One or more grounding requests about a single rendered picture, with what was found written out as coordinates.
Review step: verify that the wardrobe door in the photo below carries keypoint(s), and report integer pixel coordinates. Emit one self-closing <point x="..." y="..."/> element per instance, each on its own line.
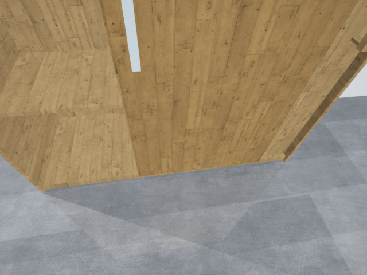
<point x="218" y="77"/>
<point x="335" y="62"/>

